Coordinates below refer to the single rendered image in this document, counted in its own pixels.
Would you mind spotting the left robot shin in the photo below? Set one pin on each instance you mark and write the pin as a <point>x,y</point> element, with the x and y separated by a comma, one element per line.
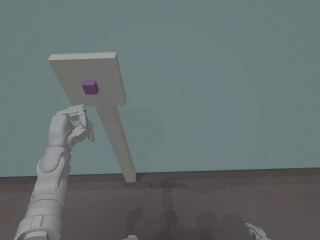
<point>132,236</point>

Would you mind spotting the robot left forearm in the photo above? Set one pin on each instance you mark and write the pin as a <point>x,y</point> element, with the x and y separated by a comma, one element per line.
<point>43,218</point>

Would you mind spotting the right robot hand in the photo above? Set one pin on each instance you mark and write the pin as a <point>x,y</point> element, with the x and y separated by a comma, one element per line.
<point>256,233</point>

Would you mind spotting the left robot hand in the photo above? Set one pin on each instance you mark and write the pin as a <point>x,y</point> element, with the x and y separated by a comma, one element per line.
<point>63,133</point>

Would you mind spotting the panel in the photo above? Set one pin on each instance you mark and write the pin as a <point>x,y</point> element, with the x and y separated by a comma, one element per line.
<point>71,69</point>

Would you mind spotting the button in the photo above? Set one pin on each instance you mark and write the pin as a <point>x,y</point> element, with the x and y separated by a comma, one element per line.
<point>90,87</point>

